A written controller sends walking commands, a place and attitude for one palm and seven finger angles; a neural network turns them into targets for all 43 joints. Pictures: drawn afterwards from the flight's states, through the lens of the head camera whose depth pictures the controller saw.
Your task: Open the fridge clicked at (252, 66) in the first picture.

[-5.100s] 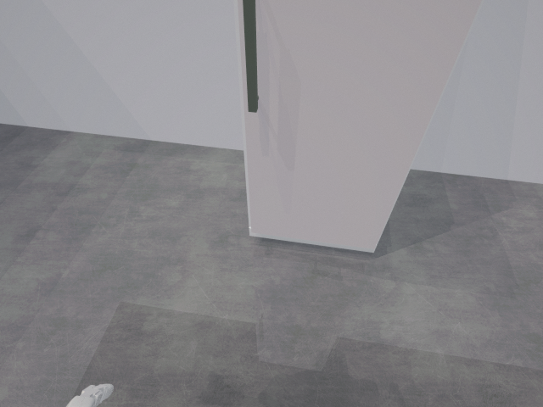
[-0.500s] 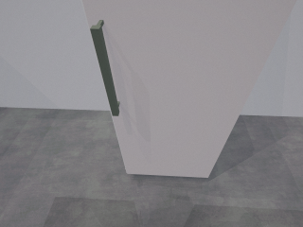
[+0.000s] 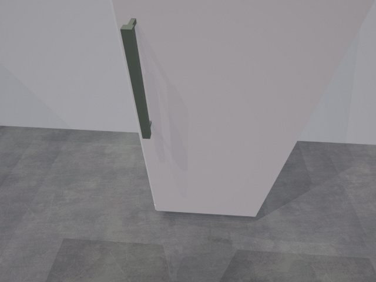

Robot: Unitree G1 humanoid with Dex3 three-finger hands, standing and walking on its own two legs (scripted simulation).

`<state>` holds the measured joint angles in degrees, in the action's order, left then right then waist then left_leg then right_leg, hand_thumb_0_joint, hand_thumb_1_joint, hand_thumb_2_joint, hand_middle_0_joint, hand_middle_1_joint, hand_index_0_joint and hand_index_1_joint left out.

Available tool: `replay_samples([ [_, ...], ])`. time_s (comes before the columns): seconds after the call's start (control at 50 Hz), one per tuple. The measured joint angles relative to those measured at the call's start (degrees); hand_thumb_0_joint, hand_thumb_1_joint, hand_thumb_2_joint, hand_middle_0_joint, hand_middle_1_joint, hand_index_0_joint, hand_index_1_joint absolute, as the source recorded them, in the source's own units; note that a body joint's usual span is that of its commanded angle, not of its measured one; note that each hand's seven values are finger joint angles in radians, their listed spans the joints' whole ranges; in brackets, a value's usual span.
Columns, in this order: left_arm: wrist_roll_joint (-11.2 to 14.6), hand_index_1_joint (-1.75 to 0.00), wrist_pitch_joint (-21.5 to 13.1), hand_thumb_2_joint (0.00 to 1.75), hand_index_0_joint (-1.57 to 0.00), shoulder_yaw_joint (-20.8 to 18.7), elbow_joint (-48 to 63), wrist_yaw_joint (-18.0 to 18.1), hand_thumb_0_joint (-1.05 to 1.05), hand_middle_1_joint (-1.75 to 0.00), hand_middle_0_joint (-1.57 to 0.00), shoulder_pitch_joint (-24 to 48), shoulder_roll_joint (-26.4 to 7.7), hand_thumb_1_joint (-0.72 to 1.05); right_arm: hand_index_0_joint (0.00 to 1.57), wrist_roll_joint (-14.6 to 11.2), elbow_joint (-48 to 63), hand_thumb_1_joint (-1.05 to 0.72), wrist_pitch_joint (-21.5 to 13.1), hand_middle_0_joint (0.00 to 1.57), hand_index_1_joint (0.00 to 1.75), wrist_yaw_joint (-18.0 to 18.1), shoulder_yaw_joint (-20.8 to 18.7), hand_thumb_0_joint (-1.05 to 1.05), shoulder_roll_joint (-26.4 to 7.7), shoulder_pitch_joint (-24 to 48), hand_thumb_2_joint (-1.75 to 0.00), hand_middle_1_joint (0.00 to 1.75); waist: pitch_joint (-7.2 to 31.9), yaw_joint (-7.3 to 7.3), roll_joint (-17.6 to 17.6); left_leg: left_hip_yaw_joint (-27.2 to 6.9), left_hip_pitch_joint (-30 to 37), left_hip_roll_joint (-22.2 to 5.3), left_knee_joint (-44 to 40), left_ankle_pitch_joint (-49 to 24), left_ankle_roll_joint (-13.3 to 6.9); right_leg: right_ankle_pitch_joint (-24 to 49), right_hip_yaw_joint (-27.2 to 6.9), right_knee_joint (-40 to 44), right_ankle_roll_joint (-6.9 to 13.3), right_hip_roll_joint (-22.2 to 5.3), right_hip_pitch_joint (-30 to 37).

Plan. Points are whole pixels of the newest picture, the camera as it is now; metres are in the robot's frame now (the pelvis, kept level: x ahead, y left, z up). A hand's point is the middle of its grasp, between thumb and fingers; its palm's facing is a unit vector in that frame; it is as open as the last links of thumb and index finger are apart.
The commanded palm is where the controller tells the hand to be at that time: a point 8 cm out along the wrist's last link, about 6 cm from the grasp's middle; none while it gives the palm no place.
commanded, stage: look again from close up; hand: left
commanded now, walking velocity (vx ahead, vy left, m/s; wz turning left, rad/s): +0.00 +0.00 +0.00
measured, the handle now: (140, 87) +0.54 +0.16 +0.13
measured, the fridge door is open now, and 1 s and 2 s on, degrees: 0 0 0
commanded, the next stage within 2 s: shuffle to correct the standing spot in 0.36 s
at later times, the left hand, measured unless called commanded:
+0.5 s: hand out of the picture +0.03 +0.20 -0.17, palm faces +0.01 -0.97 -0.23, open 7.3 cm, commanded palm none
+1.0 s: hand out of the picture +0.08 +0.18 -0.19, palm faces +0.01 -0.99 -0.14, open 7.4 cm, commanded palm none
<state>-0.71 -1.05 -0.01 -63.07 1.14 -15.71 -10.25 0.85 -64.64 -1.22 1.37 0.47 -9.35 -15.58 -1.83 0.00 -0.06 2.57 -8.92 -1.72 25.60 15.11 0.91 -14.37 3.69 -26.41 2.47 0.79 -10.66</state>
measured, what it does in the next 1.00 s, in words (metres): lifts its right foot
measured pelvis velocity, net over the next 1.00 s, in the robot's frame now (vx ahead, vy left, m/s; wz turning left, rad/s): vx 0.10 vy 0.02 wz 0.01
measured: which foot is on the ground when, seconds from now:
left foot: down 0.00-1.00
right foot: down 0.00-0.86, up 0.88-1.00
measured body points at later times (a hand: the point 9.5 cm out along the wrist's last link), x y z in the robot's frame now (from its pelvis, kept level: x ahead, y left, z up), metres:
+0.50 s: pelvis +0.00 +0.01 +0.00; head +0.01 +0.00 +0.45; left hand +0.03 +0.25 -0.15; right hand +0.02 -0.23 -0.16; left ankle -0.01 +0.13 -0.74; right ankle +0.00 -0.09 -0.74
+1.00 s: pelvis +0.10 +0.02 -0.01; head +0.13 +0.04 +0.44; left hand +0.08 +0.24 -0.18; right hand +0.03 -0.18 -0.15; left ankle -0.01 +0.12 -0.74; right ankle +0.08 -0.10 -0.67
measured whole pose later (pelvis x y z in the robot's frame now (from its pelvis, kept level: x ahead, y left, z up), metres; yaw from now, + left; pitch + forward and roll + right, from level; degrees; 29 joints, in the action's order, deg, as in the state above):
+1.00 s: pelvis +0.10 +0.02 -0.01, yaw +1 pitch +1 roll -1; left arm -1.3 0.7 -2.3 -63.6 0.5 -17.4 -9.0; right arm 1.8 -64.4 -4.2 2.8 0.9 -4.5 -23.5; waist -3.8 2.1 2.0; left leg 4.8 -4.0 -2.0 27.1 23.4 -0.8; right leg -26.8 4.4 -61.3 2.1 -1.6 -27.9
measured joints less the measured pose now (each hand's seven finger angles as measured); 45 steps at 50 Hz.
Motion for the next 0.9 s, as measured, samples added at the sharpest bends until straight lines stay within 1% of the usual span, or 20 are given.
replay_samples([
  [0.26,-0.1,-0.3,0.07,0.9,-0.2,-0.16,0.35,-0.1,0.0,-0.3,-0.2,1.63,-0.79,0.9,0.2,0.0,0.05,-0.9,-0.25,0.2,0.3,-0.09,-0.03,0.0,-0.71,0.82,-0.9,0.3,-0.09,0.06,-0.08,0.42,0.06,0.71,-0.79,-0.52,-0.59,0.27,-0.43,0.07,-0.58,-0.68,-0.34],
  [0.52,-0.17,-0.3,0.25,0.9,-0.2,-0.21,0.05,-0.14,0.0,-0.3,-0.2,2.03,-1.23,0.9,0.2,0.09,0.08,-0.9,-0.29,0.2,0.3,-0.05,-0.13,0.0,-1.61,1.81,-0.9,0.3,-0.02,-0.08,0.12,0.58,0.29,0.83,-1.17,-0.52,-0.62,0.08,-0.6,-0.01,-0.66,-0.79,-0.37],
  [0.64,-0.6,-0.3,0.93,0.9,-0.2,-0.51,0.24,-0.62,0.0,-0.3,-0.2,-0.7,-0.26,0.91,0.2,0.62,0.23,-0.9,0.54,0.2,0.3,-0.57,-0.22,0.0,-0.61,-0.52,-0.9,0.3,1.4,-0.27,0.21,0.47,-0.66,0.49,2.66,2.82,-0.8,-3.07,-0.52,-3.39,-0.31,-0.58,-1.11],
  [0.7,-0.55,-0.3,0.79,0.9,-0.2,-0.8,0.23,-0.86,0.0,-0.3,-0.2,-2.62,0.47,0.91,0.2,0.65,0.25,-0.9,0.58,0.2,0.3,-0.76,-0.21,0.0,0.2,-2.23,-0.9,0.3,1.6,-0.31,0.15,0.02,-1.48,-0.01,5.56,5.22,-0.84,-4.88,-0.1,-4.89,-0.15,-0.18,-1.16],
  [0.74,-0.5,-0.3,0.41,0.9,-0.2,-1.08,0.23,-0.88,0.0,-0.3,-0.2,-3.94,1.0,0.9,0.2,0.59,0.21,-0.9,0.55,0.2,0.3,-0.81,-0.26,0.0,0.74,-3.19,-0.9,0.3,1.43,-0.31,0.04,-0.33,-2.46,-0.53,8.38,7.09,-1.31,-6.05,0.46,-5.59,-0.12,0.22,-0.97],
  [0.8,-0.55,-0.3,-0.28,0.9,-0.2,-1.57,-0.08,-0.72,0.0,-0.3,-0.2,-5.91,1.51,0.9,0.2,0.42,0.04,-0.9,0.27,0.2,0.3,-0.86,-0.36,0.0,1.66,-4.07,-0.9,0.3,0.96,-0.34,0.67,0.81,-3.43,-1.04,10.79,8.97,-1.8,-7.75,1.21,-6.24,-0.36,0.28,-0.2],
  [0.84,-0.51,-0.3,-0.23,0.9,-0.2,-1.86,-0.67,-0.66,0.0,-0.3,-0.2,-7.24,1.38,0.9,0.2,0.34,-0.14,-0.9,-0.47,0.2,0.3,-0.81,-0.36,0.01,2.58,-4.2,-0.9,0.3,0.69,-0.69,2.74,2.05,-1.86,-0.13,9.68,9.74,-1.46,-9.38,0.25,-7.98,-0.64,-0.76,-0.21],
  [0.86,-0.47,-0.3,0.06,0.9,-0.2,-1.9,-1.17,-0.67,0.0,-0.3,-0.2,-7.68,1.46,0.9,0.2,0.44,0.04,-0.9,-1.24,0.2,0.3,-0.68,-0.4,0.01,2.87,-4.38,-0.9,0.3,0.72,-0.63,3.41,2.7,-1.23,0.24,9.18,10.01,-1.67,-9.42,0.03,-11.14,-0.31,-1.26,-1.53],
  [0.9,-0.54,-0.3,0.85,0.9,-0.2,-1.71,-2.26,-0.69,0.0,-0.3,-0.2,-7.47,1.78,0.91,0.2,0.64,0.52,-0.9,-2.72,0.2,0.3,0.07,-0.29,0.0,3.18,-5.08,-0.9,0.3,0.42,0.27,3.27,3.28,0.42,0.18,7.81,10.25,-2.27,-13.59,-0.32,-23.4,0.12,-1.04,-6.31],
])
